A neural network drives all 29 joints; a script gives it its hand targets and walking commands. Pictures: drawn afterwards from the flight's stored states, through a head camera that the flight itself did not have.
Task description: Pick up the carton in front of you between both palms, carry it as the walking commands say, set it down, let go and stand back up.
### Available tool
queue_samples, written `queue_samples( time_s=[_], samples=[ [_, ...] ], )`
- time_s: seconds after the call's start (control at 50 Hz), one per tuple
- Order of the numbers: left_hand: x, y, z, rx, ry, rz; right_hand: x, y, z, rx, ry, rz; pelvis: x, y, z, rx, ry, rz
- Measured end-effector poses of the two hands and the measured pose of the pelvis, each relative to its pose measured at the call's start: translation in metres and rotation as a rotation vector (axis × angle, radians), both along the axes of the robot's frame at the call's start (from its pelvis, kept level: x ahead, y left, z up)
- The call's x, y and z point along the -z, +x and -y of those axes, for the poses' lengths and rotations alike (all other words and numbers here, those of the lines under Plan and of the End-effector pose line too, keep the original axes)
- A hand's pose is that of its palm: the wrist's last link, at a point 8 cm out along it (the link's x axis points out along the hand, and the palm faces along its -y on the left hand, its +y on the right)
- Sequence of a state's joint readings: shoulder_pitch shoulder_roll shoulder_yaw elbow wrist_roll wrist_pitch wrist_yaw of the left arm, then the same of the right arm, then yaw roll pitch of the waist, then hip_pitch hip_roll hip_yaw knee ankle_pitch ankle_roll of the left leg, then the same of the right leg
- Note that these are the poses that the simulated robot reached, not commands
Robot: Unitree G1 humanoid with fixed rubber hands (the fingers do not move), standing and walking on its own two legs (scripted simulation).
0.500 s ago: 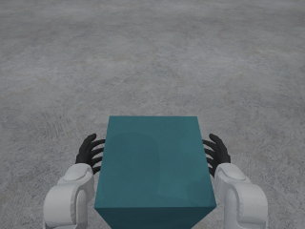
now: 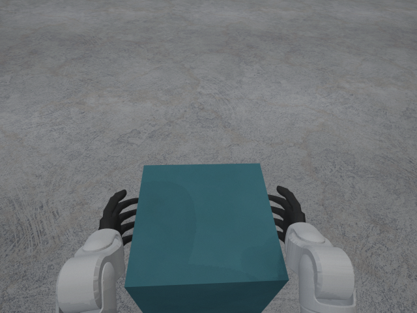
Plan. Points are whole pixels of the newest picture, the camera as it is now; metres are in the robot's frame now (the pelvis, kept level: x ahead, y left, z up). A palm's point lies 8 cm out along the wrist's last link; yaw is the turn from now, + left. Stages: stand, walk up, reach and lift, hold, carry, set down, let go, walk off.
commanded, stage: carry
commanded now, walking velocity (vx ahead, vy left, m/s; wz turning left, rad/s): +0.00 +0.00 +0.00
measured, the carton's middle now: (203, 246) +0.26 +0.00 +0.01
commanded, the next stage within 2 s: none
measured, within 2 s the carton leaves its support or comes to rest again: neither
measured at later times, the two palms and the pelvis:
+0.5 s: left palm (137, 124) +0.49 +0.14 +0.12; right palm (270, 127) +0.49 -0.16 +0.11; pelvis +0.24 -0.01 +0.02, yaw +2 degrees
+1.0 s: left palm (125, 125) +0.50 +0.17 +0.11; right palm (254, 121) +0.52 -0.13 +0.11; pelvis +0.26 +0.01 +0.01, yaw +4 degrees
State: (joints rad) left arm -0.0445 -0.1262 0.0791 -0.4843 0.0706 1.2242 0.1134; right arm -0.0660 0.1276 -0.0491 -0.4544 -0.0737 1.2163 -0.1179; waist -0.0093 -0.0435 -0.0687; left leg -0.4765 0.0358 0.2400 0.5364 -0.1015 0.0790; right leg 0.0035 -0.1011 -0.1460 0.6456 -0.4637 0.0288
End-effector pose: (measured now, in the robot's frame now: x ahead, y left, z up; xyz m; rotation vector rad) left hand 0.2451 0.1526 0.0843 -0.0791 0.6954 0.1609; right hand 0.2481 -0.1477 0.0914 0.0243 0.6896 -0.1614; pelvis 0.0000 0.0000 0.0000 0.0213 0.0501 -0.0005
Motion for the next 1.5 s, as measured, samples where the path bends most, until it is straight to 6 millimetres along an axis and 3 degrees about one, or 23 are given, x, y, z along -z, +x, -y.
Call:
queue_samples(
  time_s=[0.08, 0.2, 0.3, 0.4, 0.48, 0.56, 0.74, 0.96, 1.26, 1.5],
  samples=[
    [0.007, 0.047, -0.006, 0.027, -0.003, -0.082, 0.007, 0.039, -0.006, 0.027, -0.003, -0.083, -0.016, 0.039, -0.011, 0.015, -0.025, -0.012],
    [-0.005, 0.108, -0.009, 0.035, -0.009, -0.052, -0.009, 0.098, -0.009, 0.036, -0.012, -0.053, -0.033, 0.100, -0.015, 0.001, -0.054, -0.025],
    [-0.021, 0.151, -0.007, -0.003, -0.003, 0.020, -0.022, 0.152, -0.007, 0.000, -0.002, 0.019, -0.031, 0.154, -0.005, -0.010, -0.042, -0.015],
    [-0.037, 0.201, 0.004, -0.020, 0.041, 0.099, -0.026, 0.207, 0.004, -0.020, 0.039, 0.099, -0.016, 0.209, 0.008, -0.024, -0.032, 0.007],
    [-0.039, 0.235, 0.009, -0.013, 0.063, 0.065, -0.022, 0.239, 0.009, -0.011, 0.057, 0.065, -0.016, 0.236, 0.011, -0.041, -0.047, -0.006],
    [-0.030, 0.255, 0.008, -0.022, 0.050, 0.022, -0.017, 0.263, 0.008, -0.019, 0.046, 0.021, -0.017, 0.253, 0.013, -0.053, -0.042, -0.026],
    [-0.024, 0.263, -0.009, -0.061, 0.022, 0.022, -0.020, 0.283, -0.010, -0.056, 0.020, 0.021, -0.018, 0.265, 0.007, -0.066, -0.043, -0.036],
    [-0.025, 0.255, -0.021, -0.058, 0.021, 0.029, -0.020, 0.273, -0.021, -0.057, 0.016, 0.028, -0.016, 0.263, -0.006, -0.071, -0.046, -0.011],
    [0.008, 0.231, -0.026, -0.052, 0.051, -0.040, 0.014, 0.252, -0.029, -0.099, -0.002, -0.038, -0.009, 0.232, -0.008, -0.078, -0.045, 0.025],
    [0.026, 0.225, -0.023, -0.010, 0.083, -0.028, 0.034, 0.244, -0.027, -0.116, -0.033, -0.025, -0.010, 0.210, -0.007, -0.076, -0.035, 0.033]
  ],
)
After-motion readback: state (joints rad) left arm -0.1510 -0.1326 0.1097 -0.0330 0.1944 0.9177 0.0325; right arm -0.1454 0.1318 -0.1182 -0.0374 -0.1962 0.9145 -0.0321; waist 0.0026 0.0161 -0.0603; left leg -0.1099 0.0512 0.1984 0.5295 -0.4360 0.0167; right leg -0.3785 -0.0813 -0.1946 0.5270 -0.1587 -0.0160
